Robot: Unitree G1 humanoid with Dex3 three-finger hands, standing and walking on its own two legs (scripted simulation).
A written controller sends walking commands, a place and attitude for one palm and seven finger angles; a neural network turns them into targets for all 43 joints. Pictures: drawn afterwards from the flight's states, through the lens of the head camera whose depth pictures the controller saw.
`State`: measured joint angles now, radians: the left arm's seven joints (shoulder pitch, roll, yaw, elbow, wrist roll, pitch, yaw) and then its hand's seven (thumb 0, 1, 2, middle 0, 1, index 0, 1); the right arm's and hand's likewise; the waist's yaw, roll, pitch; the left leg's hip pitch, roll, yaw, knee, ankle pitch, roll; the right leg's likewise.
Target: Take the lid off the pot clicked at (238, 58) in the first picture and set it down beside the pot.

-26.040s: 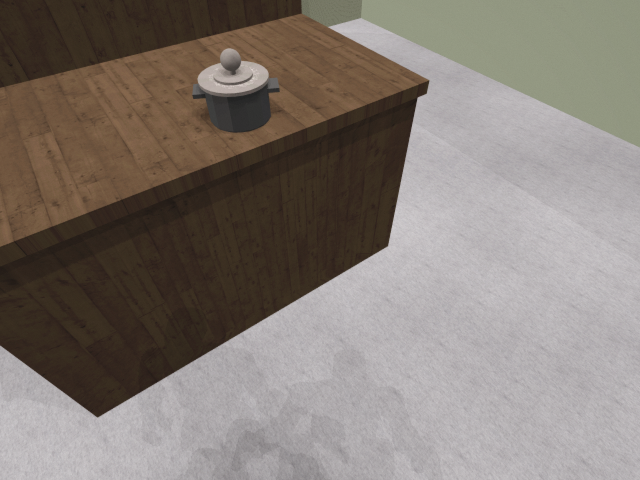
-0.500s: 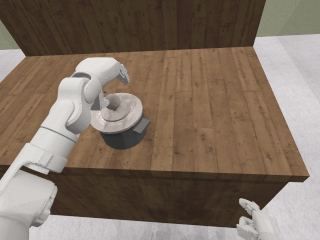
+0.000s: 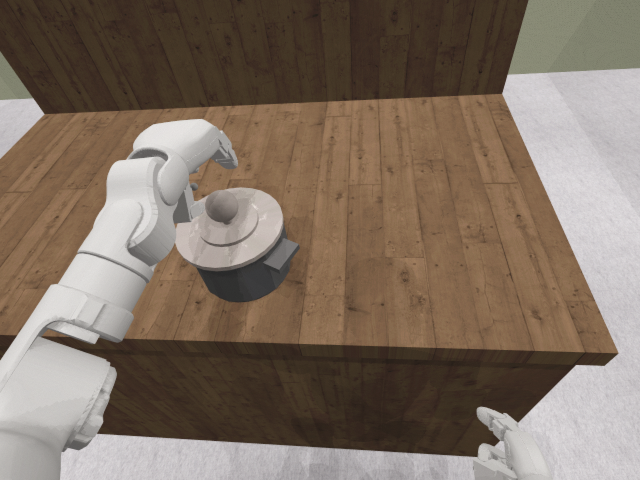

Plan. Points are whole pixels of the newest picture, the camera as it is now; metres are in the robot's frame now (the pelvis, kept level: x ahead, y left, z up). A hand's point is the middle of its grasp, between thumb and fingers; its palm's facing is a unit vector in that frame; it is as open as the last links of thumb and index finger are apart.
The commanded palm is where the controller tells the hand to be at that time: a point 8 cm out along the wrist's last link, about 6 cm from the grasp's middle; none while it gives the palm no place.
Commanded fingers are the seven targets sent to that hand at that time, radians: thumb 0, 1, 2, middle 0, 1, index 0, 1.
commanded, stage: lower the open fingers around the knob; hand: left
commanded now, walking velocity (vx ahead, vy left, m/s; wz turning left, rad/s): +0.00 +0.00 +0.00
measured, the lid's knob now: (221, 206) +0.45 +0.16 +0.11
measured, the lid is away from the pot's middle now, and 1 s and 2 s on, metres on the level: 0.00 0.01 0.01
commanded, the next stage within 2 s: close the fingers and squeeze the knob in 1.06 s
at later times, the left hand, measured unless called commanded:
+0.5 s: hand (192, 199) +0.42 +0.18 +0.15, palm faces -0.23 -0.05 -0.97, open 10.2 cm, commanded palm +0.40 +0.17 +0.20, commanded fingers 0.00 -0.36 1.57 -0.85 -0.08 -0.85 -0.08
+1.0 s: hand (208, 213) +0.43 +0.17 +0.12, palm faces -0.29 -0.05 -0.96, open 10.2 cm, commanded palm +0.40 +0.16 +0.19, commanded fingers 0.00 -0.36 1.57 -0.85 -0.08 -0.85 -0.08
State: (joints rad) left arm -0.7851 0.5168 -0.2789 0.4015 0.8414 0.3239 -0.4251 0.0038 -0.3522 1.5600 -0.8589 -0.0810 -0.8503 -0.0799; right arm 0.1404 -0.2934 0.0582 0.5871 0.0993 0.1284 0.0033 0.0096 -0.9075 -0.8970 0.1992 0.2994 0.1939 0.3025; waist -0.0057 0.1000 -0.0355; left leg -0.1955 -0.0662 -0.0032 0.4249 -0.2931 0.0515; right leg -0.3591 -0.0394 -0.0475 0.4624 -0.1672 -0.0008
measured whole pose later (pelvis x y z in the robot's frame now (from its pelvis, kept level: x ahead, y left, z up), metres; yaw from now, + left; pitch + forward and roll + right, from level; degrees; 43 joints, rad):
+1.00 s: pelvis +0.01 +0.01 +0.00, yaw +0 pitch +4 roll +0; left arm -0.72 0.46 -0.28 0.49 0.86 0.25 -0.35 0.00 -0.35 1.56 -0.86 -0.08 -0.85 -0.08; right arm 0.18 -0.29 0.05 0.62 0.09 0.12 0.00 0.01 -0.91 -0.90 0.20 0.30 0.19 0.30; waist -0.02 0.09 -0.03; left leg -0.19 -0.07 -0.01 0.43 -0.31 0.06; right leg -0.35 -0.04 -0.05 0.45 -0.17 0.01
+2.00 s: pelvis +0.00 +0.00 +0.00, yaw +0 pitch +4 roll +0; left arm -0.71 0.47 -0.30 0.45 0.85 0.26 -0.37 0.01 0.16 1.01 -0.73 -0.88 -0.69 -0.86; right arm 0.18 -0.29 0.04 0.61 0.08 0.11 -0.01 0.01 -0.91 -0.90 0.20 0.30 0.19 0.30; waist -0.03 0.10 -0.02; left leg -0.19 -0.06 -0.01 0.42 -0.29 0.05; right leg -0.35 -0.04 -0.05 0.45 -0.16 0.00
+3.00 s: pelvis +0.00 +0.00 +0.00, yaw +0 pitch +3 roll +0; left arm -0.69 0.44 -0.33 0.42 0.85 0.29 -0.36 0.08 0.44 0.69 -1.14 -1.09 -0.58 -0.90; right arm 0.14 -0.27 0.05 0.62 0.08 0.12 0.00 0.01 -0.91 -0.90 0.20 0.30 0.19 0.30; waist -0.01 0.09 -0.03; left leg -0.18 -0.06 -0.01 0.42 -0.29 0.05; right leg -0.33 -0.04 -0.05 0.45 -0.16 0.00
